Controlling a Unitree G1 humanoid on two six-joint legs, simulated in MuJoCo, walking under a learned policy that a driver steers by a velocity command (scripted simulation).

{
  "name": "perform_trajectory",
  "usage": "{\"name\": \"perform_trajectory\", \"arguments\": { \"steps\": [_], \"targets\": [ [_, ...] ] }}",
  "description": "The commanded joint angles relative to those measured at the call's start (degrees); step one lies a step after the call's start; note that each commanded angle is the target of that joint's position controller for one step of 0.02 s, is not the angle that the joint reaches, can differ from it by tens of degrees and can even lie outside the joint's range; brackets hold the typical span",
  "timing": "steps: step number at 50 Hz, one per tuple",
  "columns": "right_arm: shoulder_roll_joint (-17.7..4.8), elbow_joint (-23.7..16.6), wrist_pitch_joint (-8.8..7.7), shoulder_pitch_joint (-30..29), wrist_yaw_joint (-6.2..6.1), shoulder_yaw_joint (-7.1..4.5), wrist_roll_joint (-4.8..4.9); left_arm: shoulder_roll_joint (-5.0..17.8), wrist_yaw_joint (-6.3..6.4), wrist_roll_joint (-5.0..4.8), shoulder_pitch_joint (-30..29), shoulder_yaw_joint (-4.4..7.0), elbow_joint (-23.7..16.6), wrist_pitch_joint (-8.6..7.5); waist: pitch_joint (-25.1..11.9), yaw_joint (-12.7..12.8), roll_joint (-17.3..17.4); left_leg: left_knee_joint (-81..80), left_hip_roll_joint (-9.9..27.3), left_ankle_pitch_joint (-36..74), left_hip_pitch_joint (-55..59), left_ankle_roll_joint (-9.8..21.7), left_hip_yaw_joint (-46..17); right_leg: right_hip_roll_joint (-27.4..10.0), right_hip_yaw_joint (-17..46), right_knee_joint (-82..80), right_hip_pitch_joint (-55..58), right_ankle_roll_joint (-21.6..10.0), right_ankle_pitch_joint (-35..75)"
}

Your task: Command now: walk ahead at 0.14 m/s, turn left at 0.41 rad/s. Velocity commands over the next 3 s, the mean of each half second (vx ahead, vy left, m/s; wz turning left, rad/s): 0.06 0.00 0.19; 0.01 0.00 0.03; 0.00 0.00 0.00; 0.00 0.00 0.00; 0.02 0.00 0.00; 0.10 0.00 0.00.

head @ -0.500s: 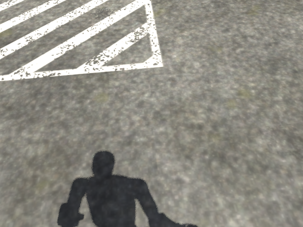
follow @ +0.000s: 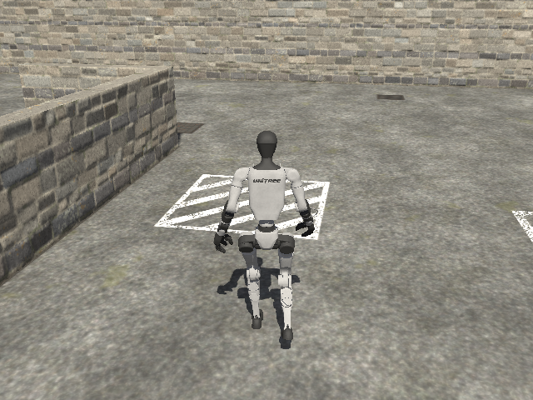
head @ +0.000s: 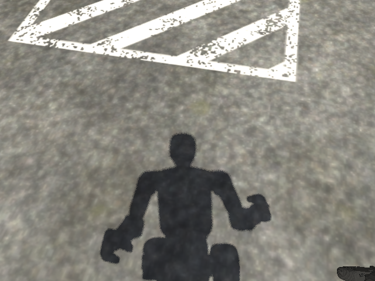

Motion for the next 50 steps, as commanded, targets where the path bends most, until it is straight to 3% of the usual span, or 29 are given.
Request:
{"name": "perform_trajectory", "arguments": {
  "steps": [1, 3, 6, 9, 12, 14, 16, 17, 18, 19, 20, 21, 23, 26, 31, 50],
  "targets": [
    [-5.86, -3.75, -0.07, 2.97, -1.05, -1.78, 0.39, 8.62, 0.95, 0.25, 1.62, 1.95, -4.95, 0.29, -12.72, -1.16, -2.16, -13.49, 18.24, 17.48, 20.75, 12.24, -23.11, -4.50, 4.74, 1.80, -15.95, 0.45, 5.81],
    [-6.05, -3.07, -0.24, 1.77, -0.88, -1.76, -0.91, 7.53, 1.25, 0.56, 3.92, 1.94, -4.44, 1.78, -10.91, 0.93, 1.37, -15.48, 16.10, 19.50, 10.60, 11.88, -18.93, -4.63, 3.44, -2.31, -9.17, 1.04, 6.96],
    [-6.72, -1.42, -0.51, 2.22, -1.34, -1.81, -1.03, 5.32, 2.06, 1.19, 3.61, 1.30, -4.45, 2.41, -12.52, 0.85, 2.76, -14.75, 14.75, 25.42, 8.85, 11.37, -14.45, -4.27, 2.38, -10.89, -7.57, 2.27, 9.41],
    [-6.45, -0.90, 0.68, 1.24, -2.06, -1.59, -0.76, 4.62, 2.13, 0.95, 0.63, 0.99, -4.91, 3.03, -13.28, -0.32, 3.94, -15.42, 13.33, 11.08, 8.89, 9.25, -13.54, -4.87, 2.63, -19.12, -6.01, 2.46, 14.85],
    [-5.80, -0.08, 1.58, 1.40, -2.25, -1.13, -1.10, 4.72, 1.85, 0.47, -3.08, 0.98, -5.79, 3.23, -10.84, -2.04, 5.92, -16.76, 13.13, -5.36, 7.68, 8.19, -15.38, -4.47, 2.55, -27.16, -3.30, 2.18, 16.27],
    [-4.95, 0.79, 1.88, 2.03, -2.06, -0.61, -1.17, 4.67, 1.52, 0.44, -3.74, 1.01, -5.90, 2.82, -9.73, -2.42, 6.36, -15.42, 13.66, -9.35, 8.44, 7.63, -16.99, -3.82, 2.09, -32.95, -0.82, 1.58, 14.88],
    [-2.53, 1.72, 2.03, 2.34, -1.95, 0.58, -0.81, 3.37, 0.95, 0.98, -1.82, 0.82, -5.07, 2.12, -9.28, -0.33, 5.01, -12.21, 12.03, -11.54, 7.58, 4.55, -16.45, -2.61, 0.59, -45.46, 6.72, -0.10, 20.49],
    [-0.89, 2.73, 1.68, 5.23, -1.89, 1.24, -1.16, 4.83, 0.86, 1.74, -1.74, 0.94, -5.40, 1.79, -9.30, -0.88, 2.92, -10.03, 10.08, -12.50, 6.33, 1.33, -15.59, -5.77, 4.19, -48.88, 10.67, -1.46, 25.69],
    [-0.66, 3.21, 1.15, 9.14, -1.72, 1.21, -1.92, 9.58, 1.08, 2.13, -2.70, 1.77, -6.40, 1.79, -9.36, -4.30, -5.46, -4.41, 5.38, -16.29, 4.11, -1.67, -11.25, -12.49, 10.22, -48.79, 12.58, -4.58, 34.84],
    [-0.22, 3.17, 0.98, 9.29, -1.76, 1.04, -1.29, 7.79, 0.72, 2.31, -4.61, 1.62, -4.89, 1.90, -9.47, -6.09, -13.00, -4.38, 3.42, -14.26, 9.86, -3.76, -5.61, -12.94, 11.94, -50.71, 4.38, -7.76, 24.25],
    [-2.35, 3.33, 1.26, 6.45, -1.92, 0.69, -1.60, 4.24, 0.19, 2.07, -6.21, 0.74, -5.72, 1.60, -7.95, -4.51, -10.21, -4.59, 4.19, -10.26, 13.70, -4.71, -6.16, -9.96, 10.25, -51.96, 0.76, -6.75, 16.39],
    [-2.71, 3.07, 1.74, 4.02, -2.04, 0.35, -1.46, 3.64, -0.01, 2.01, -5.86, 0.61, -5.31, 1.40, -6.84, -3.38, -9.11, -4.61, 4.20, -8.50, 14.23, -4.51, -6.38, -7.83, 8.07, -51.44, -0.10, -4.87, 13.19],
    [-2.76, 3.61, 2.71, 4.00, -2.37, 0.23, -1.39, 4.52, -0.08, 1.63, -5.18, 0.75, -5.16, 0.81, -5.20, -2.50, -6.61, -5.55, 5.04, -6.89, 13.09, -3.41, -8.13, -5.75, 5.49, -49.72, 1.00, -3.18, 14.91],
    [-1.71, 4.49, 2.37, 4.13, -2.43, 0.33, -0.97, 4.03, 0.38, 1.15, -2.61, 0.64, -4.43, 0.62, -6.27, -1.52, -3.17, -5.66, 5.63, -2.93, 12.80, -2.80, -8.81, -4.77, 4.17, -47.04, 4.31, -3.19, 21.05],
    [-0.98, 6.33, 2.23, 4.43, -2.76, 0.18, -0.58, 3.29, 0.52, 0.99, -2.67, 0.51, -4.13, 1.01, -7.48, -1.18, -0.60, -4.87, 5.90, 1.72, 14.61, -3.50, -8.95, -3.99, 3.49, -45.75, 6.27, -3.73, 25.76],
    [-1.69, 15.85, 3.13, 4.04, -4.51, -0.45, -0.21, 2.60, 0.11, 0.73, -2.79, 0.46, 3.09, 1.12, -4.69, -1.70, -0.50, -6.89, 6.49, 2.90, 19.10, -4.59, -8.92, -2.38, 2.36, -49.26, 6.49, -3.76, 24.31]
  ]
}}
